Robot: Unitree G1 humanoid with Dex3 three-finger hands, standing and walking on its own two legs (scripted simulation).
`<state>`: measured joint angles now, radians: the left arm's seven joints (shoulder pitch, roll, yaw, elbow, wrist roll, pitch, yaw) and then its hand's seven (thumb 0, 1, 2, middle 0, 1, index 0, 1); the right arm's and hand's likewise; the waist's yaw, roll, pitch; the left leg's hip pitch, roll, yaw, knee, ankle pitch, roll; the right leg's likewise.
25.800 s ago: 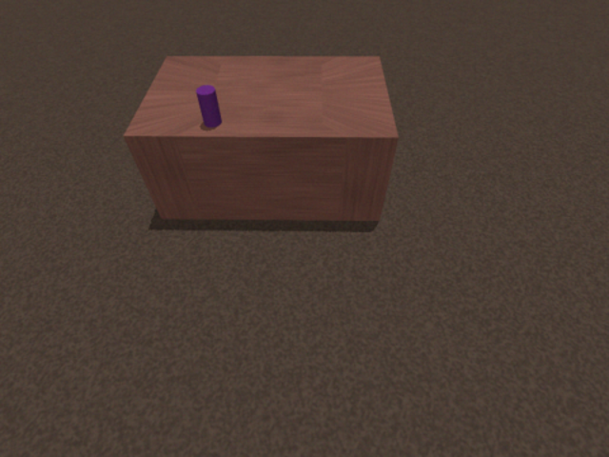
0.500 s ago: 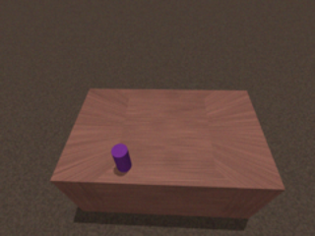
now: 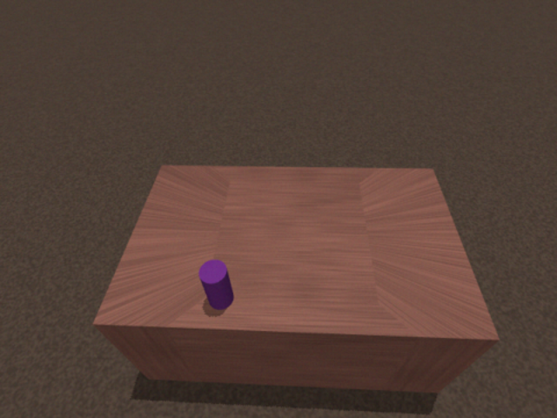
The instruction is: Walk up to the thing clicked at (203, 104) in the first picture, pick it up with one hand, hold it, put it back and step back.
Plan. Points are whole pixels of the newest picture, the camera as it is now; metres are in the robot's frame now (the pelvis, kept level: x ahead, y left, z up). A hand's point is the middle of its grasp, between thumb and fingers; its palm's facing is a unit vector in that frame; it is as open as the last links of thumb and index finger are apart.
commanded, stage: stand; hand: left
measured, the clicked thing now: (217, 285) +0.47 +0.17 -0.27
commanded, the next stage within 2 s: step back in 1.52 s
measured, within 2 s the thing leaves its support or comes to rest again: neither
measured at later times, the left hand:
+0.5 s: hand out of the picture +0.07 +0.25 -0.16, palm faces -0.01 -0.94 -0.35, open 7.4 cm
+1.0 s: hand out of the picture +0.10 +0.25 -0.15, palm faces -0.03 -0.94 -0.34, open 7.4 cm
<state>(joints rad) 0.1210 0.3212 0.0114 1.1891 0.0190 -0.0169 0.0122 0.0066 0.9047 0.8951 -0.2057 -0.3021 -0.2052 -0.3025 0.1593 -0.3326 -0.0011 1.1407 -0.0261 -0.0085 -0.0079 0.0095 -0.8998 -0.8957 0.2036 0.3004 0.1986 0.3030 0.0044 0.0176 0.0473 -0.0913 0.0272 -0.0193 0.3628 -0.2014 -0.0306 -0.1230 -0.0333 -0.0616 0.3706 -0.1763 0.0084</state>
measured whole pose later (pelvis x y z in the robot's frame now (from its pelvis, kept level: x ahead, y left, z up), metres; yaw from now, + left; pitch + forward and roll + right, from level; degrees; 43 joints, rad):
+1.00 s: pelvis +0.02 +0.00 +0.00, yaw -1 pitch -2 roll +0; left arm 0.09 0.32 0.01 1.17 0.01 -0.02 0.01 0.01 0.91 0.90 -0.21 -0.30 -0.21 -0.30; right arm 0.11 -0.35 0.01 1.15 -0.02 -0.01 0.00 0.01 -0.90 -0.90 0.20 0.30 0.20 0.30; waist 0.00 0.02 0.05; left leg -0.07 0.03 0.00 0.31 -0.21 -0.03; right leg -0.11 -0.03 -0.04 0.33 -0.18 0.01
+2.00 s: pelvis -0.06 +0.05 -0.02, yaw -2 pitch -1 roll -1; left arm 0.02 0.41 0.07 0.90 0.01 0.06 0.04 0.01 0.91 0.90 -0.20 -0.30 -0.20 -0.30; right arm 0.17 -0.35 -0.05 0.96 -0.04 0.03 0.00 0.01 -0.90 -0.90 0.21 0.30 0.20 0.30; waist -0.03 -0.06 0.20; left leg -0.28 -0.01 -0.01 0.64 -0.33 0.03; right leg -0.51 0.13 0.17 1.18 -0.52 -0.01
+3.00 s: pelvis -0.34 +0.03 -0.03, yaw -8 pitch -3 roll -2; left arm 0.21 0.38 0.09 0.87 0.03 0.05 -0.01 0.01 0.91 0.90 -0.20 -0.30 -0.20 -0.30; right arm 0.09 -0.40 -0.05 0.80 -0.03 0.04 0.00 0.01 -0.90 -0.90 0.21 0.30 0.20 0.30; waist 0.01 0.04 0.19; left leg -0.46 0.08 -0.03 0.68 -0.21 -0.02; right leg -0.20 0.04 0.03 0.66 -0.42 0.00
